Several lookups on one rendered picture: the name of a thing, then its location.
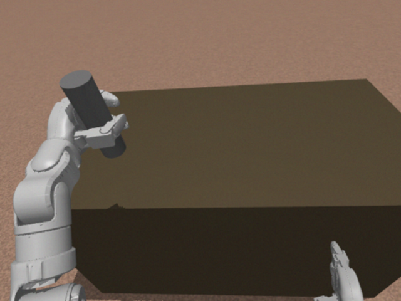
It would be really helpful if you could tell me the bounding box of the right robot hand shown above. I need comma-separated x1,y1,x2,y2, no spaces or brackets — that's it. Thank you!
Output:
313,241,364,301

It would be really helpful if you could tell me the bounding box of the left robot arm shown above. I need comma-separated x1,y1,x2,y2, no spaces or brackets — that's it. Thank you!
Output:
9,139,86,301

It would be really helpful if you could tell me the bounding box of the can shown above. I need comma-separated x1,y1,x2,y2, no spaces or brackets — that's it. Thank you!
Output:
59,70,126,159

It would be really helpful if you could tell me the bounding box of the left robot hand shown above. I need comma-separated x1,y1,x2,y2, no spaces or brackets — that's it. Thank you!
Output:
47,90,129,156

